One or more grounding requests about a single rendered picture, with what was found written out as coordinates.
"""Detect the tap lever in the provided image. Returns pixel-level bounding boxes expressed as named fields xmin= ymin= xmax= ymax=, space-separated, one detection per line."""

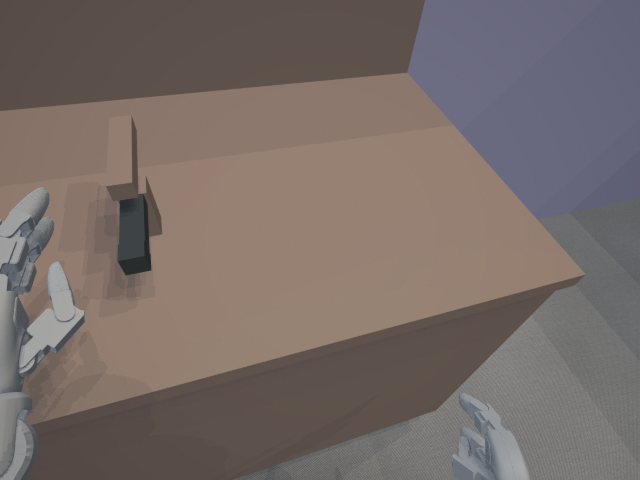
xmin=118 ymin=185 xmax=151 ymax=275

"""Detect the counter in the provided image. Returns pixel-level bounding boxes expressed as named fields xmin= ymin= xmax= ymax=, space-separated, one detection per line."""
xmin=0 ymin=0 xmax=586 ymax=480

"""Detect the robot left hand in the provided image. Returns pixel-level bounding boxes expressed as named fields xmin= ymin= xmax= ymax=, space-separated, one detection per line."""
xmin=0 ymin=187 xmax=85 ymax=394

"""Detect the left robot forearm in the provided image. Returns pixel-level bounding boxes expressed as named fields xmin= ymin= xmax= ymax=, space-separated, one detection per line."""
xmin=0 ymin=392 xmax=39 ymax=480

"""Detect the robot right hand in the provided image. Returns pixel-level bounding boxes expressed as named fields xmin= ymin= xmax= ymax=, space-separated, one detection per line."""
xmin=452 ymin=393 xmax=531 ymax=480

